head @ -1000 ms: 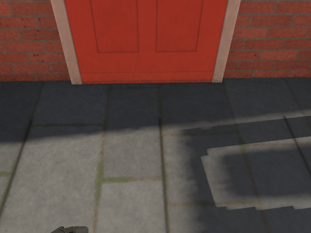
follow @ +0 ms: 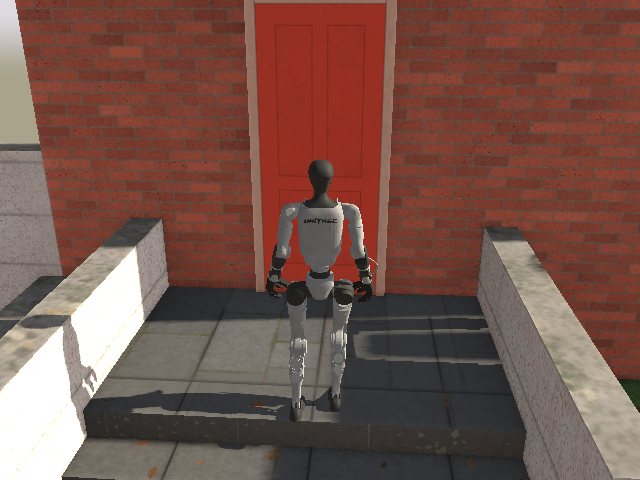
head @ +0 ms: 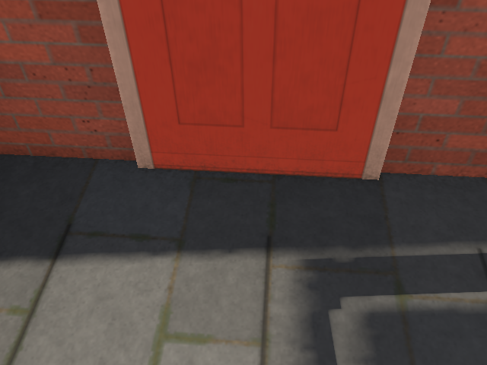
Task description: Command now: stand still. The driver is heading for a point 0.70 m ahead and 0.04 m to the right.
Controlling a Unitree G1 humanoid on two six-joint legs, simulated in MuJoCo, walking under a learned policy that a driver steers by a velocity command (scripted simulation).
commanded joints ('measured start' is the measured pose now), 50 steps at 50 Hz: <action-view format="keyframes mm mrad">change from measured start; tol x8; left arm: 1 4 95 24 -53 0 -9 2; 32 158 191 52 111 8 34 -16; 34 118 195 57 100 3 27 -25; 38 -234 112 27 -38 -13 0 -42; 43 -127 164 45 -27 16 -23 -77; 50 -312 115 23 -139 20 0 -91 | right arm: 1 28 -84 -17 -39 0 -10 -5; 33 121 -74 1 35 -30 -18 12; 37 401 -141 -23 92 -23 -37 17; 42 270 -154 -42 52 -22 -79 8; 50 274 -164 -36 67 -20 -108 19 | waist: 1 -5 -17 -1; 26 3 -8 63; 33 15 -122 131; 36 -116 -45 99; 38 -171 249 171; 41 -68 55 159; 50 -70 109 169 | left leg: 1 -126 75 -44 -59 231 26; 26 -152 87 -51 -108 168 46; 30 -293 16 -13 47 -251 90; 32 -341 7 53 157 -221 94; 34 -227 24 72 165 -144 100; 36 83 35 22 -10 -139 142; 38 221 326 -459 -329 -441 242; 50 17 230 -74 -338 320 176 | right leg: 1 142 -139 150 -48 305 -29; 26 123 -130 156 -105 110 -21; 30 62 -168 286 -153 -504 -102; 32 9 -266 447 -228 -664 -167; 34 -99 -294 485 -259 -631 -175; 36 -362 -188 314 -156 -521 -101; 38 -645 7 -25 285 -202 14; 39 -672 -53 22 412 -177 16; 44 -608 -107 28 545 -33 30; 50 -396 -91 -60 297 38 4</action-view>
